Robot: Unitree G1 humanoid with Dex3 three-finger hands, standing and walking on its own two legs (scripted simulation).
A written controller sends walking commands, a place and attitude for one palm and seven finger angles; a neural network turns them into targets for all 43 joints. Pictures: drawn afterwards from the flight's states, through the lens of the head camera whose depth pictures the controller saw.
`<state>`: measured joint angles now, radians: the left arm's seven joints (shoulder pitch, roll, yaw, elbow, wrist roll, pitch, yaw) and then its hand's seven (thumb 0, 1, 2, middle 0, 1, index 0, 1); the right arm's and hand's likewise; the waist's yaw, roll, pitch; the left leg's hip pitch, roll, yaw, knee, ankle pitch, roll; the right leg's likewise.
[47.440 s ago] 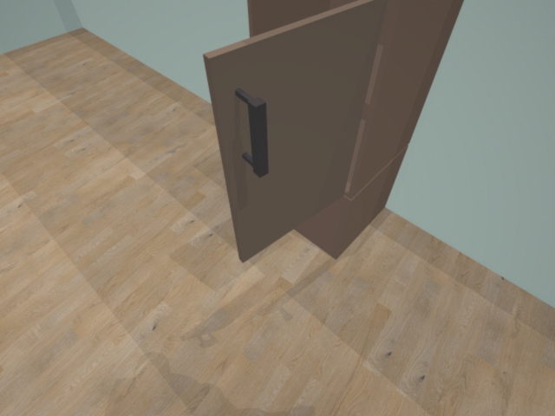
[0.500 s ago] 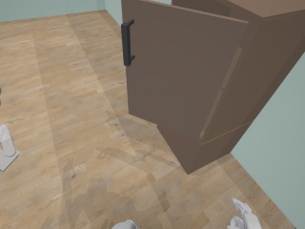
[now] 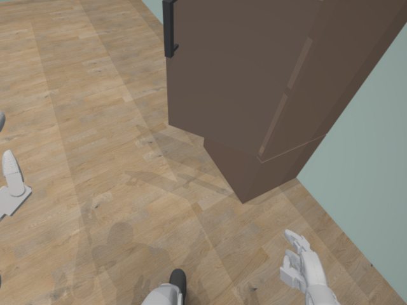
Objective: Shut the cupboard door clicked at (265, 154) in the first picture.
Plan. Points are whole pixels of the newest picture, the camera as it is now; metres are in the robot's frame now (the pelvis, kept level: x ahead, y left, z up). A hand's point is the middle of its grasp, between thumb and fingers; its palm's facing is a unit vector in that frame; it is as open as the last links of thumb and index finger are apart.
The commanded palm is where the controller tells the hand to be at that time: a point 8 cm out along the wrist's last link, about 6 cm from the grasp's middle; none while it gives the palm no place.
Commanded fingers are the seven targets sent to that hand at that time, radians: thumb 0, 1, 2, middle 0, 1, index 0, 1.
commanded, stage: stop stepping back and stand still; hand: left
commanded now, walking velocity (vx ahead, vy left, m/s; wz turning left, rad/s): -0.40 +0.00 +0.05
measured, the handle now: (172, 27) +0.79 +0.21 +0.13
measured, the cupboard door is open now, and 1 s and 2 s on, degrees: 39 39 39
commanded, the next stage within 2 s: let the arm hang, fingers relaxed in 0.76 s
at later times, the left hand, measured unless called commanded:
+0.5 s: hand out of the picture +0.16 +0.28 +0.18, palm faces +0.33 -0.87 -0.38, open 7.5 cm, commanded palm +0.08 +0.33 +0.20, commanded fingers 0.00 0.90 0.90 -0.20 -0.30 -0.20 -0.30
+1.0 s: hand (55, 302) +0.11 +0.27 -0.03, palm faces +0.14 -0.94 -0.33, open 7.4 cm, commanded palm none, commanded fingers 0.00 0.90 0.90 -0.20 -0.30 -0.20 -0.30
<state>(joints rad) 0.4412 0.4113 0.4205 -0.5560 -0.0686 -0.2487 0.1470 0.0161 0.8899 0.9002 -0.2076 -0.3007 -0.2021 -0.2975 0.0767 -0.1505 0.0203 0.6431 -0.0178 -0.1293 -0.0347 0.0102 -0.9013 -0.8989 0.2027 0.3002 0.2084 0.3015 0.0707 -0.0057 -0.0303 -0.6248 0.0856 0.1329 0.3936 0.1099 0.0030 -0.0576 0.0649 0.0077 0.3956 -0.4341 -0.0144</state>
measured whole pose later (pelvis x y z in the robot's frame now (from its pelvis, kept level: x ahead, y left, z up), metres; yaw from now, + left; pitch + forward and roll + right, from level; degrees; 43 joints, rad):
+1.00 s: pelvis -0.07 +0.06 +0.01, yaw +4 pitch +0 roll +0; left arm 0.30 0.24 0.05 0.29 0.02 0.01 0.02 0.01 0.90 0.90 -0.20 -0.30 -0.19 -0.30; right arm 0.21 -0.32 -0.02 0.72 -0.03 -0.01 0.00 0.01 -0.91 -0.90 0.20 0.30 0.20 0.30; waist -0.02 0.05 -0.03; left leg -0.38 0.06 0.05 0.63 -0.16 0.00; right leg -0.22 -0.04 -0.16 0.65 -0.43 -0.03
